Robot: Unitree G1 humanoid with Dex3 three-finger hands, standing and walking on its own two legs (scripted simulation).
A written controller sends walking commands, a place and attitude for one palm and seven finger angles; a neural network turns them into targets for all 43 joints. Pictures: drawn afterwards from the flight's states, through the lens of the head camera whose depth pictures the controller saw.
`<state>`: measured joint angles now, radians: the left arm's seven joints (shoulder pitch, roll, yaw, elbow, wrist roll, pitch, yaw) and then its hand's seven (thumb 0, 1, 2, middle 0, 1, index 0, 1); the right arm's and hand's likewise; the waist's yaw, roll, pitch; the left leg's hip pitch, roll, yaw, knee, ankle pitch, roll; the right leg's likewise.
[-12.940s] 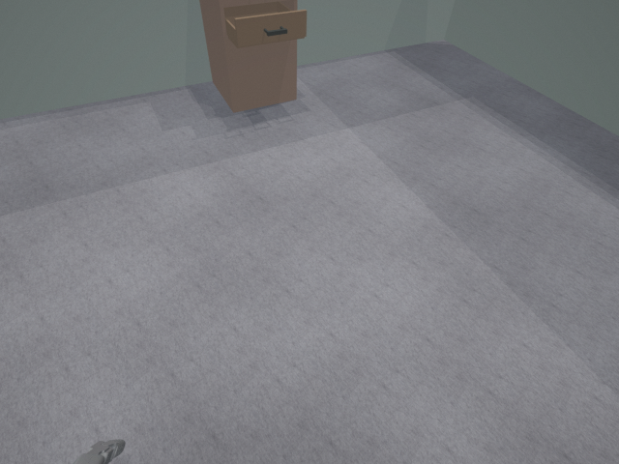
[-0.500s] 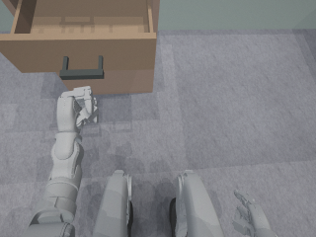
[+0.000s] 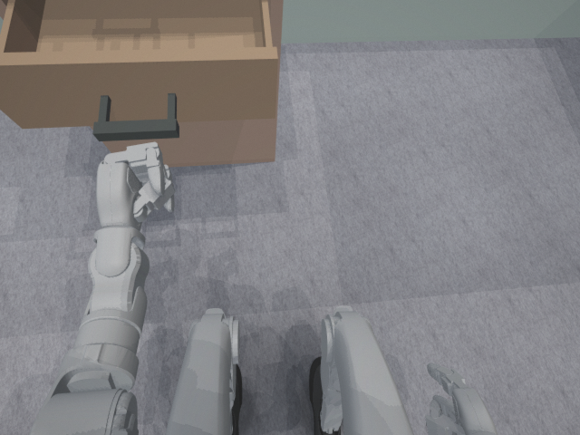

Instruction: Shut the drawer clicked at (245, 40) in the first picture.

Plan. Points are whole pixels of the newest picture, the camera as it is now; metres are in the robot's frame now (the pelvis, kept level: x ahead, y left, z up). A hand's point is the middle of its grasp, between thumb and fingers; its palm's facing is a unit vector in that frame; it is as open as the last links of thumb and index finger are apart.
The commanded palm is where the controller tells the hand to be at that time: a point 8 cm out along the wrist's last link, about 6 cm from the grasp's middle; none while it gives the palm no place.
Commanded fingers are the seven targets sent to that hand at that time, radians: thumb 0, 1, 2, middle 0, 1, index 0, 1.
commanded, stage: push the drawer shut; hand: left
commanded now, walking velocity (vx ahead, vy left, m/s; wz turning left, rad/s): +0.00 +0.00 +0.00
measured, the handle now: (138, 116) +0.53 +0.21 -0.01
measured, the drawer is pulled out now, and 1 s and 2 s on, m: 0.17 0.13 0.01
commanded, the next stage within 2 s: pull the fist back off the drawer in 2.00 s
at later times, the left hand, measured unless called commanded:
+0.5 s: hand (167, 163) +0.46 +0.17 -0.01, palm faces +0.08 -1.00 -0.04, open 2.9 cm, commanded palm +0.45 +0.20 -0.01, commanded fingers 0.00 0.90 0.90 -1.40 -1.60 -1.40 -1.60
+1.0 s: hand (166, 135) +0.51 +0.17 -0.01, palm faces +0.10 -0.99 -0.05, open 2.7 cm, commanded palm +0.51 +0.19 -0.01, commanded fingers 0.00 0.90 0.90 -1.40 -1.60 -1.40 -1.60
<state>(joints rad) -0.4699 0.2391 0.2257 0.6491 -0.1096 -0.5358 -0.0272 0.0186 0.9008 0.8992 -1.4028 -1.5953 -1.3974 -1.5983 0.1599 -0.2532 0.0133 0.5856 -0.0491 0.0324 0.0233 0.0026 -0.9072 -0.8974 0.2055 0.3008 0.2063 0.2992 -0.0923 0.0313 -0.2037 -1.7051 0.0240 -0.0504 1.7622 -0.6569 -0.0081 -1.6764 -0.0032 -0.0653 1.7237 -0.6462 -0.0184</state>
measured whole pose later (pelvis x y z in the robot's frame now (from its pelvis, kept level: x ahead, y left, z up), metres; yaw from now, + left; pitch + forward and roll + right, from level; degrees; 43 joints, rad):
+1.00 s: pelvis -0.03 +0.00 -0.03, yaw -1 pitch +34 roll -5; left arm -0.95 0.44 0.34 1.12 -0.01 -0.55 -0.03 -0.06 0.80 0.99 -1.40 -1.60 -1.40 -1.60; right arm 0.22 -0.27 0.06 0.64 -0.08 0.06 0.02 0.00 -0.91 -0.90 0.21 0.30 0.21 0.30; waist -0.19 0.02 -0.17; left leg -1.83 0.01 -0.08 1.83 -0.60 0.00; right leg -1.78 -0.01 -0.09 1.77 -0.59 -0.02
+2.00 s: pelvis -0.03 +0.01 -0.05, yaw -5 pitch +40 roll -9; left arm -1.38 0.79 0.44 1.26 0.14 -0.34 -0.07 -0.02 0.76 0.95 -1.40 -1.60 -1.40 -1.60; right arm 0.30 -0.25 0.14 0.57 -0.11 0.14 0.05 -0.01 -0.91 -0.90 0.21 0.30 0.21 0.30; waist -0.36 0.03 -0.08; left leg -1.98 0.03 -0.11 1.90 -0.62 0.01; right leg -1.91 0.02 -0.12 1.79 -0.58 0.00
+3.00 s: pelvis +0.00 +0.01 -0.02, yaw -4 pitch +39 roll -7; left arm -1.00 0.54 0.45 0.91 0.02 -0.40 -0.08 0.02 0.90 0.90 -1.40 -1.60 -1.40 -1.60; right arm 0.22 -0.26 0.06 0.54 -0.08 0.16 0.07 -0.01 -0.91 -0.90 0.20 0.30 0.20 0.30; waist -0.23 0.04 -0.14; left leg -1.84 0.04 -0.09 1.83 -0.67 0.00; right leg -1.79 0.03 -0.10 1.74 -0.63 0.00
